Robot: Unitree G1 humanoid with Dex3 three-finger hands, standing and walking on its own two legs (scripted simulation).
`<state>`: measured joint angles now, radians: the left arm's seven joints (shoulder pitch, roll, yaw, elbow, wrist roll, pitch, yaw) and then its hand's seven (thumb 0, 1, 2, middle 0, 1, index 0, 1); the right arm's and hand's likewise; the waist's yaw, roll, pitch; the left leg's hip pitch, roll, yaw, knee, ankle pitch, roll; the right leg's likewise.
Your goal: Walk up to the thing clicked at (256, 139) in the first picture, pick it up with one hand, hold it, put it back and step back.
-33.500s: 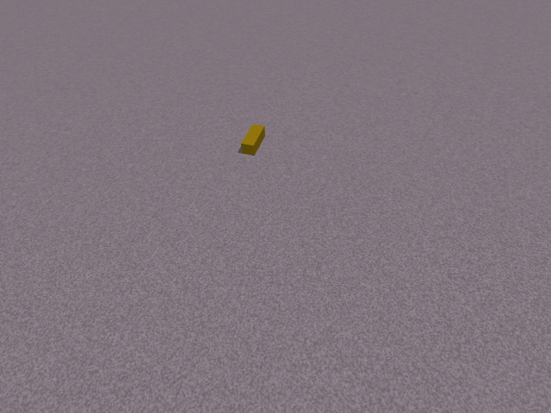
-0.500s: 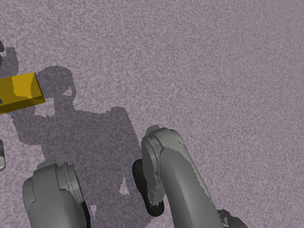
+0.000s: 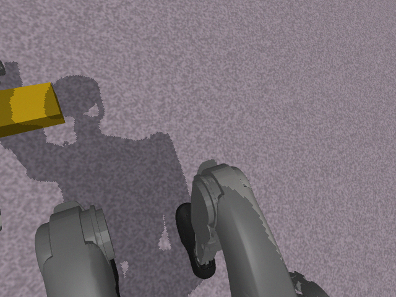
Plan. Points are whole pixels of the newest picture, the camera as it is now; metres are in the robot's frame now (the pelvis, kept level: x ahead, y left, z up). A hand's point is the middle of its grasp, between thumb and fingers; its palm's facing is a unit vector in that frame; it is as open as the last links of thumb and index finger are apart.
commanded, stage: rest palm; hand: left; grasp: from above
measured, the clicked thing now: (7, 113) +0.53 +0.28 -0.29
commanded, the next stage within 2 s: close in 1.20 s
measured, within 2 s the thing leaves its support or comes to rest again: neither
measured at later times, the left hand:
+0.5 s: hand (2, 116) +0.51 +0.28 -0.23, palm faces -0.46 -0.09 -0.88, open 13.6 cm
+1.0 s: hand (6, 120) +0.51 +0.28 -0.25, palm faces -0.45 -0.11 -0.88, open 13.4 cm
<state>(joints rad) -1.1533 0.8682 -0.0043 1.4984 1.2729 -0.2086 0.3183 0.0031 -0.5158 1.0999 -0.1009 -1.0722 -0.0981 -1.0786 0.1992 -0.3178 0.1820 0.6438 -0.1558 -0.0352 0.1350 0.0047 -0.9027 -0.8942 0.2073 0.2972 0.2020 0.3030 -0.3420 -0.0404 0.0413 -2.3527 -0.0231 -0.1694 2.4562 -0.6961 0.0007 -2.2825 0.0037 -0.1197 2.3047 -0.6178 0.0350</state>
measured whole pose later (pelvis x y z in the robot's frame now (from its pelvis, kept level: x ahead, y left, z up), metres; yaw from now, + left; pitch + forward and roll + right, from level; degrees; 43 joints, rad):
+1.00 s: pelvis +0.00 +0.01 -0.01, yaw -4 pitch +30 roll -15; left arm -1.18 1.03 0.07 1.70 1.32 -0.20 0.52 0.00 -0.46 1.08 -0.10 -1.09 -0.10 -1.09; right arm 0.17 -0.35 0.30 0.59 -0.22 -0.17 0.20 0.00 -0.91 -0.90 0.21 0.30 0.20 0.30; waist -0.44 -0.12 0.17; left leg -2.34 -0.01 -0.23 2.52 -0.73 0.01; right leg -2.26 0.03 -0.17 2.32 -0.62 0.06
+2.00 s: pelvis +0.00 +0.01 +0.00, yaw -5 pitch +30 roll -16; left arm -1.20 1.07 0.04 1.71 1.28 -0.19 0.54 0.00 -0.28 0.99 -0.20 -1.07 -0.21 -1.06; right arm 0.15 -0.36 0.36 0.58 -0.22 -0.19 0.20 0.00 -0.90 -0.90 0.21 0.30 0.20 0.30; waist -0.46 -0.14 0.20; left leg -2.33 0.00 -0.25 2.51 -0.73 0.02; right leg -2.24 0.04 -0.18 2.28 -0.61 0.06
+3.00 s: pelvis -0.01 +0.01 +0.00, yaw -5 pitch +29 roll -17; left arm -1.21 1.09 0.02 1.69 1.26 -0.18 0.53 -0.01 -0.08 0.65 -0.50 -0.83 -0.52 -0.77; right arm 0.15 -0.36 0.38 0.56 -0.22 -0.16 0.17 0.00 -0.91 -0.91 0.21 0.30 0.20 0.30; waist -0.47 -0.14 0.22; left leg -2.33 0.00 -0.25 2.50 -0.72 0.02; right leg -2.23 0.04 -0.19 2.27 -0.59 0.07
